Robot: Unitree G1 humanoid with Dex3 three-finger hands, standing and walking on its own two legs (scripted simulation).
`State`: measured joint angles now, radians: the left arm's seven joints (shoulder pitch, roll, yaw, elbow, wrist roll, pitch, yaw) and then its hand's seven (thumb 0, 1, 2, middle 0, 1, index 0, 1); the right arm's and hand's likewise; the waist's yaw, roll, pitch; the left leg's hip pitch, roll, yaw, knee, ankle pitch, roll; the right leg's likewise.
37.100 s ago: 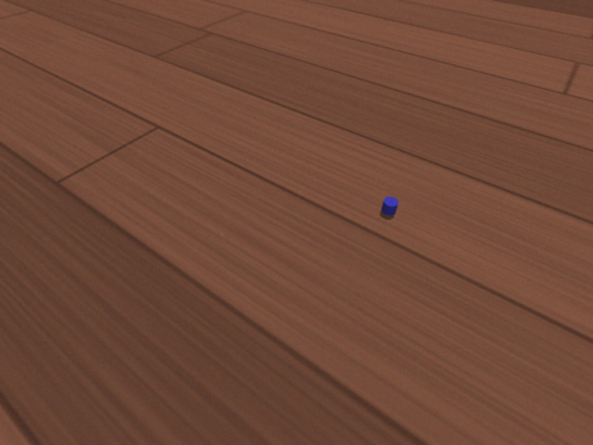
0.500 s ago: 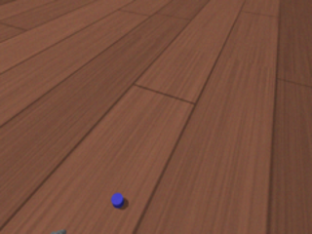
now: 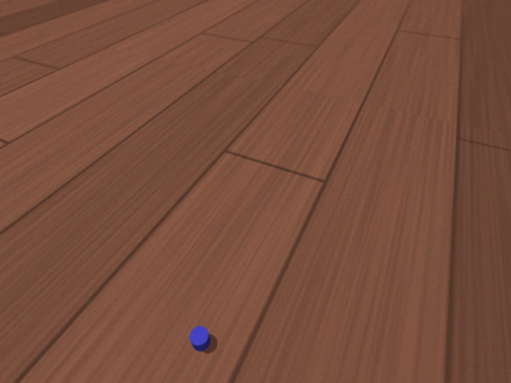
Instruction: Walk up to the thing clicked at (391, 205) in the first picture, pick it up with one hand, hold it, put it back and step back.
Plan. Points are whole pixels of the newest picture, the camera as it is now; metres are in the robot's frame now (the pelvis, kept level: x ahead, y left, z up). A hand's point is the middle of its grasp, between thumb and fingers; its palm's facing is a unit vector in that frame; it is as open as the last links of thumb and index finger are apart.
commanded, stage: stand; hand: left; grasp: from above
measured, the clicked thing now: (200, 338) +0.46 +0.23 -0.75
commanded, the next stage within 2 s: step back in 1.70 s
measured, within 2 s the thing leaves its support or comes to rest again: neither
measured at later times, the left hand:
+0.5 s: hand out of the picture +0.06 +0.23 -0.16, palm faces +0.02 -0.94 -0.34, open 7.3 cm
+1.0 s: hand out of the picture +0.09 +0.23 -0.15, palm faces +0.01 -0.94 -0.34, open 7.3 cm
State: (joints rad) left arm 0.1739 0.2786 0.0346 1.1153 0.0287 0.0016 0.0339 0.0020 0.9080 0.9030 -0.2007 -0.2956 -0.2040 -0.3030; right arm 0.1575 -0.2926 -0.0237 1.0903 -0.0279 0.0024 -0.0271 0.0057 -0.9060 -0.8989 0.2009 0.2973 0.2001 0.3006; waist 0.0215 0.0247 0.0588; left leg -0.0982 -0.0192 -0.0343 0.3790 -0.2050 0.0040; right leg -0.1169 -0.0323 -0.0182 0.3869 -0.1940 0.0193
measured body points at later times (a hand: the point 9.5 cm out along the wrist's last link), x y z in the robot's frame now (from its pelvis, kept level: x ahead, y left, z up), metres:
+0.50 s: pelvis +0.01 -0.01 +0.00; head +0.01 -0.02 +0.45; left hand +0.06 +0.28 -0.13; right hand +0.06 -0.30 -0.14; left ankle +0.01 +0.12 -0.74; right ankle +0.01 -0.13 -0.74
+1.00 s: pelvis +0.02 -0.01 +0.00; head +0.03 -0.02 +0.45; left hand +0.09 +0.28 -0.13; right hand +0.08 -0.30 -0.14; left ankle +0.01 +0.12 -0.74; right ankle +0.01 -0.13 -0.74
